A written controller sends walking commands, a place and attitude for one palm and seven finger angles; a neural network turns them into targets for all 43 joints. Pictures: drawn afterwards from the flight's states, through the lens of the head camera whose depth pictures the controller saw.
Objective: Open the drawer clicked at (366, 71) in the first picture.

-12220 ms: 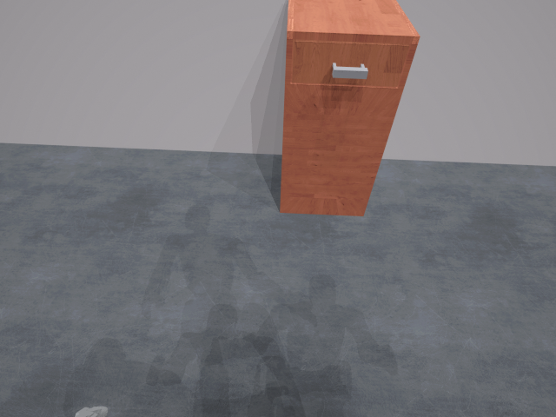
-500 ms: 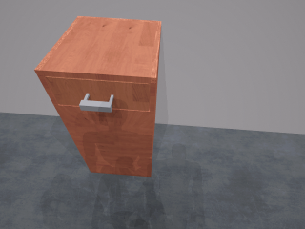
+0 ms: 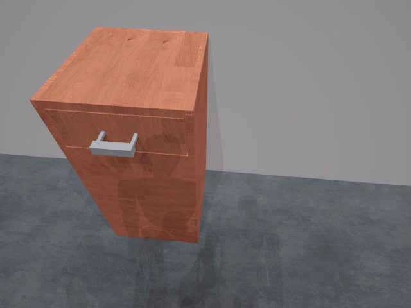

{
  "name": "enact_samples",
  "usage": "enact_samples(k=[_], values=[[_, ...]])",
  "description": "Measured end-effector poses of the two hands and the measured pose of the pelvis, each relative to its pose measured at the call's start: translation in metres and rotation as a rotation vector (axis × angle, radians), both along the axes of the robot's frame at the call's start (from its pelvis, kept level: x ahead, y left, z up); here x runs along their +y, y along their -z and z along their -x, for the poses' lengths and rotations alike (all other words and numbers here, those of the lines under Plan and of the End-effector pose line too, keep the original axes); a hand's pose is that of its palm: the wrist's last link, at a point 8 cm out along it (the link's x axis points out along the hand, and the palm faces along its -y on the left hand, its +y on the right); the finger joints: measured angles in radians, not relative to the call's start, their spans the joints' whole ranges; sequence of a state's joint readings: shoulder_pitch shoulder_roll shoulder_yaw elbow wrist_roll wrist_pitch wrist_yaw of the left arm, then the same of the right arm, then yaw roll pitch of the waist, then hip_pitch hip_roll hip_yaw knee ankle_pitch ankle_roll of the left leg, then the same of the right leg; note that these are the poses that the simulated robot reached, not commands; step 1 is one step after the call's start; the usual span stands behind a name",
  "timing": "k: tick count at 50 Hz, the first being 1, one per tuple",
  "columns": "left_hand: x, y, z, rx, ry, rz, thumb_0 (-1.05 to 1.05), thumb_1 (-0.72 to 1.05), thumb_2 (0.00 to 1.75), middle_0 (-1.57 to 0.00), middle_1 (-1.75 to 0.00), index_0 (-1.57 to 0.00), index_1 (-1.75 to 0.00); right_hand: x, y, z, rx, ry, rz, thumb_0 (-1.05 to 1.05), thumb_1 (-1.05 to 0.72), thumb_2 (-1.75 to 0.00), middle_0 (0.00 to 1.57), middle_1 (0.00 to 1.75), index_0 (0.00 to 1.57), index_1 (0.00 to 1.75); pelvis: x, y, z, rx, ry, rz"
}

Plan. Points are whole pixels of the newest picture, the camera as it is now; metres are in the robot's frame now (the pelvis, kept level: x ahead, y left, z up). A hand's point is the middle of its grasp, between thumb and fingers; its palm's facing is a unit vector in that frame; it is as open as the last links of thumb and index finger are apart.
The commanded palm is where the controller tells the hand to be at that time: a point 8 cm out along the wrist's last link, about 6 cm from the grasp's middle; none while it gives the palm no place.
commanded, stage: come to a stop and stand still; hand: left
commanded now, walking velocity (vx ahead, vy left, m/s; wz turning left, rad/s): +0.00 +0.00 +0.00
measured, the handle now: (115, 142) +0.51 +0.28 -0.02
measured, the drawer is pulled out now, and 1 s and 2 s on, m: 0.00 0.00 0.00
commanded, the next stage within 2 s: look again from close up in 0.20 s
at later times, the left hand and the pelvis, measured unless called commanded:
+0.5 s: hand out of the picture -0.04 +0.19 -0.18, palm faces +0.02 -0.98 -0.20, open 7.4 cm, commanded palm none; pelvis -0.03 +0.02 -0.01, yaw +0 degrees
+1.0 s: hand out of the picture +0.00 +0.22 -0.15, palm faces -0.10 -0.94 -0.32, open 7.3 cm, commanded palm +0.08 +0.25 -0.06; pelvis -0.02 +0.04 +0.00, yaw -3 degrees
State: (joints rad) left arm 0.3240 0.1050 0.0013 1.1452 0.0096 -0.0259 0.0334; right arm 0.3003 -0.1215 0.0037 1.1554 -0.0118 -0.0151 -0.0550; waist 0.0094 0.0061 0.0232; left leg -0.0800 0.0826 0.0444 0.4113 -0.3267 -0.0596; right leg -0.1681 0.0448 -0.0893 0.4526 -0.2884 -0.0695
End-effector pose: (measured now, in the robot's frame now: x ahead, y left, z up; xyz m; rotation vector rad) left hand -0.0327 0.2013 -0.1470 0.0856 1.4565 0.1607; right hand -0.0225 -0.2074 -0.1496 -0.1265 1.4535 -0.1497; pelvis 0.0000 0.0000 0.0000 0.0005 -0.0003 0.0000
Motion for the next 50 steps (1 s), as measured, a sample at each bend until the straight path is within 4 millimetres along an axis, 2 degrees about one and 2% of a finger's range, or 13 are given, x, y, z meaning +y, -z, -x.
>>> enact_samples(k=[6,14,18,22,27,32,39,47,48,50], values=[[-0.012,0.002,0.007,0.002,-0.013,0.022,0.01,0.92,0.9,-0.2,-0.3,-0.2,-0.3,-0.007,-0.002,-0.01,-0.029,-0.015,0.014,0.01,-0.92,-0.9,0.2,0.3,0.2,0.3,-0.004,0.0,0.001,-0.005,-0.004,0.002],[-0.011,0.001,0.01,-0.008,-0.012,0.017,0.01,0.91,0.9,-0.2,-0.3,-0.2,-0.3,-0.004,-0.002,0.0,-0.021,-0.012,0.004,0.01,-0.92,-0.9,0.2,0.3,0.2,0.3,-0.005,-0.001,0.006,-0.009,-0.004,0.004],[-0.001,-0.001,0.012,-0.028,0.005,-0.015,0.01,0.91,0.9,-0.2,-0.3,-0.2,-0.3,-0.001,-0.001,0.008,-0.011,0.005,-0.002,0.01,-0.92,-0.9,0.2,0.3,0.2,0.3,0.001,0.0,0.015,0.003,0.002,0.015],[0.018,-0.001,0.014,-0.037,0.036,-0.033,0.01,0.91,0.9,-0.21,-0.3,-0.2,-0.3,0.005,0.003,0.012,-0.067,0.03,0.004,0.01,-0.92,-0.9,0.2,0.3,0.2,0.3,0.014,0.004,0.025,0.001,0.002,0.03],[0.045,-0.001,0.004,-0.067,0.051,-0.054,0.01,0.91,0.9,-0.2,-0.3,-0.2,-0.3,0.026,0.003,0.025,-0.089,0.022,-0.016,0.01,-0.92,-0.9,0.2,0.3,0.2,0.3,0.028,0.004,0.03,-0.013,0.012,0.012],[0.06,-0.007,-0.007,-0.109,0.068,-0.07,0.01,0.91,0.9,-0.2,-0.3,-0.19,-0.3,0.047,0.005,0.038,-0.066,0.017,-0.054,0.01,-0.91,-0.9,0.2,0.3,0.2,0.3,0.037,0.002,0.033,-0.015,0.02,-0.001],[0.064,-0.009,-0.007,-0.093,0.074,-0.066,0.01,0.91,0.9,-0.2,-0.3,-0.19,-0.3,0.06,0.006,0.049,-0.023,0.021,-0.073,0.0,-0.91,-0.9,0.2,0.3,0.2,0.3,0.044,0.001,0.031,-0.011,0.026,-0.008],[0.053,-0.004,0.004,-0.03,0.066,-0.037,0.01,0.91,0.9,-0.2,-0.3,-0.19,-0.3,0.053,0.004,0.046,0.007,0.025,-0.048,0.0,-0.91,-0.9,0.2,0.3,0.2,0.3,0.046,0.001,0.024,-0.005,0.03,-0.004],[0.054,-0.007,-0.003,-0.044,0.122,-0.053,0.02,0.92,0.9,-0.2,-0.3,-0.19,-0.3,0.05,0.002,0.041,-0.022,0.029,-0.037,0.0,-0.91,-0.9,0.2,0.3,0.2,0.3,0.045,0.002,0.024,-0.002,0.037,-0.004],[0.067,-0.029,-0.033,-0.203,0.215,-0.161,0.05,0.95,0.9,-0.21,-0.31,-0.2,-0.3,0.039,-0.005,0.019,-0.165,0.039,0.014,0.01,-0.91,-0.9,0.2,0.3,0.2,0.3,0.043,0.004,0.023,0.008,0.046,-0.015]])
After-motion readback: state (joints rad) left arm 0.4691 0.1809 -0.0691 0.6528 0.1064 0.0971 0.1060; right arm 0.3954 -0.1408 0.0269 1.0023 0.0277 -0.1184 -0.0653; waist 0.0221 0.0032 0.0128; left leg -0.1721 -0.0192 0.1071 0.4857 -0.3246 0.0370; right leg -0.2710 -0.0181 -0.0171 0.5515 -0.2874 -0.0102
